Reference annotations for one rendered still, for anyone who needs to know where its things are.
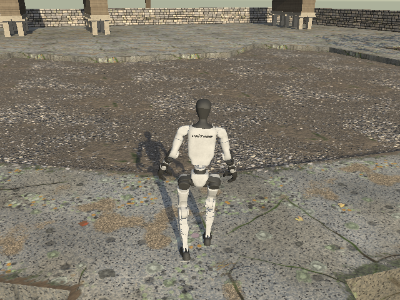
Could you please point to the left robot shin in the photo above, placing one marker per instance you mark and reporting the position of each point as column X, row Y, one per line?
column 183, row 230

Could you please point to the right robot hand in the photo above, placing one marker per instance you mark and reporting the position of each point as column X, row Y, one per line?
column 228, row 173

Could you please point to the robot right forearm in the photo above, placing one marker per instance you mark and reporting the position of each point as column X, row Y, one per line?
column 230, row 164

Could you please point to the humanoid robot head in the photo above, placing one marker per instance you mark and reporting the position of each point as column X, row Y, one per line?
column 203, row 108

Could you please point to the robot right upper arm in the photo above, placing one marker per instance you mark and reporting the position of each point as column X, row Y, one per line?
column 224, row 141

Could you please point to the robot left upper arm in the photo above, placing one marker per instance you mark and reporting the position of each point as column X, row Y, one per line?
column 178, row 139

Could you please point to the robot left forearm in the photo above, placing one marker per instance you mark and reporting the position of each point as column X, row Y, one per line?
column 167, row 161

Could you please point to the left robot hand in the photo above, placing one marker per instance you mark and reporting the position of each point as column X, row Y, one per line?
column 161, row 172

